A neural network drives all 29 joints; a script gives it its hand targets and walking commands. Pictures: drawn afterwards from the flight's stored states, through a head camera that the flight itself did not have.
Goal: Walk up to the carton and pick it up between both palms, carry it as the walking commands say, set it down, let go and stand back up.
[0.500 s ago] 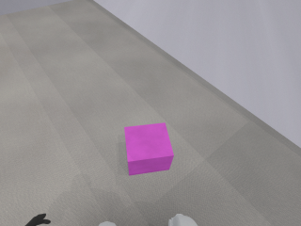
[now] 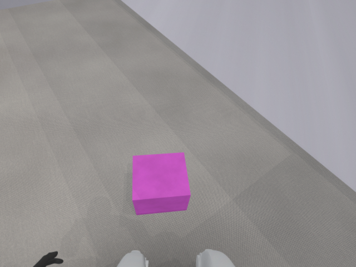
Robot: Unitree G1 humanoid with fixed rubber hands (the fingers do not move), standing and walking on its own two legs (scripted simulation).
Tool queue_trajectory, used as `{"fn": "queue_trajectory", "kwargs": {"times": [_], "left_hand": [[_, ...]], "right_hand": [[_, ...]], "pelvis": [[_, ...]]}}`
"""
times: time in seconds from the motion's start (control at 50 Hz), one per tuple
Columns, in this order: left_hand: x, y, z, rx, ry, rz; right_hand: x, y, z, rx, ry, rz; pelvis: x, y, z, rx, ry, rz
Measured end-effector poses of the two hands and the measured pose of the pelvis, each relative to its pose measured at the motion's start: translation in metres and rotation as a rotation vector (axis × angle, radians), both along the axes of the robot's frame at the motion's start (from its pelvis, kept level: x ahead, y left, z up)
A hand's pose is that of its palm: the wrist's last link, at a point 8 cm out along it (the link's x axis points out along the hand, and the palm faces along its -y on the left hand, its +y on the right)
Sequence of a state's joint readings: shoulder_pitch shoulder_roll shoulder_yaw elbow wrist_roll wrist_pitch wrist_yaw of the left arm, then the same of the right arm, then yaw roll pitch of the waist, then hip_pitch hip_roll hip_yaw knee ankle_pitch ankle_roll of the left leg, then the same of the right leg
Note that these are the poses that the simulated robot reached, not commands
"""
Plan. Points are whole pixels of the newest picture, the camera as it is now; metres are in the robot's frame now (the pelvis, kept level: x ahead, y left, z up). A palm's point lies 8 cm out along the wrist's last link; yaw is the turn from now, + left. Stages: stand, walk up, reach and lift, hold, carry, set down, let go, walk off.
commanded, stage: walk up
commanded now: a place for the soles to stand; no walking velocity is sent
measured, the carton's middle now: (160, 183) +0.59 +0.09 -0.62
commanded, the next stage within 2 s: none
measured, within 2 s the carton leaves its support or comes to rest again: neither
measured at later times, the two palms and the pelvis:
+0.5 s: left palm out of the picture +0.07 +0.26 -0.08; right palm out of the picture +0.13 -0.40 -0.08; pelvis +0.03 -0.07 +0.01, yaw +5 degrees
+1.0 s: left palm out of the picture +0.07 +0.28 -0.08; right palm out of the picture +0.16 -0.37 -0.07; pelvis +0.02 -0.05 +0.01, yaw +7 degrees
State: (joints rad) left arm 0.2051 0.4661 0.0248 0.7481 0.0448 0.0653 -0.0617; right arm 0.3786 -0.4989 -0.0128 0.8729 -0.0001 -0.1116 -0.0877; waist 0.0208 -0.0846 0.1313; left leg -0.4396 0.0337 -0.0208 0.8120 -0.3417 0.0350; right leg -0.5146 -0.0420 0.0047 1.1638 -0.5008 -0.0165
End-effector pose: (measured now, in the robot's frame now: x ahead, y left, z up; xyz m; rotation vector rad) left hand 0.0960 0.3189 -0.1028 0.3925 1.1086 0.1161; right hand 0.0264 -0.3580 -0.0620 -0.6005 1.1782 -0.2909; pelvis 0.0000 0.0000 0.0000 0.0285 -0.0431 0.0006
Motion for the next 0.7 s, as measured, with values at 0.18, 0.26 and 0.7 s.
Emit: {"fn": "queue_trajectory", "kwargs": {"times": [0.18, 0.26, 0.7], "left_hand": [[0.002, -0.060, 0.008, 0.036, -0.045, 0.039], [-0.014, -0.071, 0.021, 0.053, -0.008, 0.081], [-0.029, -0.061, 0.022, 0.059, -0.016, 0.169]], "right_hand": [[0.040, -0.057, -0.016, 0.034, -0.023, 0.015], [0.069, -0.059, -0.016, 0.080, -0.059, 0.044], [0.125, -0.036, -0.017, 0.145, -0.101, 0.126]], "pelvis": [[0.016, -0.062, -0.002, 0.008, 0.009, 0.029], [0.023, -0.071, 0.008, 0.013, 0.009, 0.042], [0.030, -0.067, 0.011, -0.004, 0.019, 0.107]]}}
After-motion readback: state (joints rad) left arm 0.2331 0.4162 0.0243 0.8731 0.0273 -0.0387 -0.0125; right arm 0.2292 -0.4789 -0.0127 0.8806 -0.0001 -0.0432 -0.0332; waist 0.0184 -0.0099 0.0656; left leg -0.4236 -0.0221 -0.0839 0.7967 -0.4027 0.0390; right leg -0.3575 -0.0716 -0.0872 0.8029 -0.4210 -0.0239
